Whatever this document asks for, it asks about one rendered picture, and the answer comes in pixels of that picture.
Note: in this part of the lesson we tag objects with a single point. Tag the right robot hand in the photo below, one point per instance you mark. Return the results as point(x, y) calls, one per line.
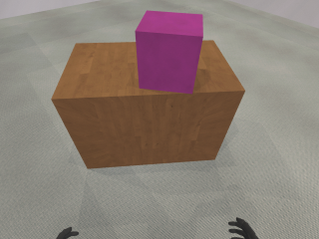
point(246, 231)

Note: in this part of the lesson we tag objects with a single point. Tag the pedestal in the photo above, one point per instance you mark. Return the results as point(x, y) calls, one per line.
point(114, 123)

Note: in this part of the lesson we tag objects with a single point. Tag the carton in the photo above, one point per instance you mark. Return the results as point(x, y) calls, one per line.
point(168, 48)

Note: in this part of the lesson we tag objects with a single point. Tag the left robot hand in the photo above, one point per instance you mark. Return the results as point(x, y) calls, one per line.
point(66, 233)

